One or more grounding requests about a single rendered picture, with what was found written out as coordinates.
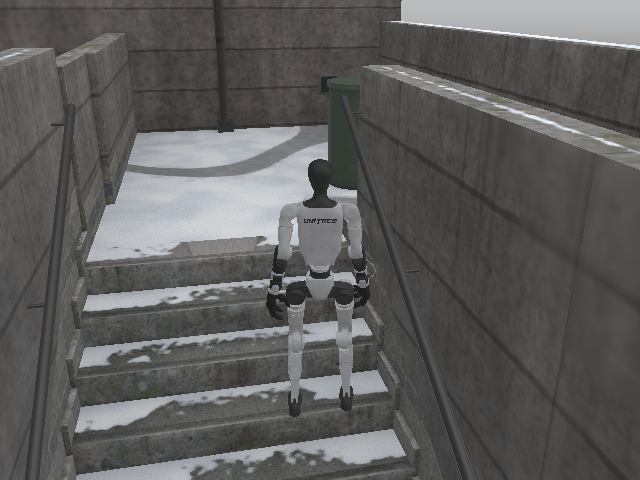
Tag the stairs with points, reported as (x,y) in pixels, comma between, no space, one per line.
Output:
(184,376)

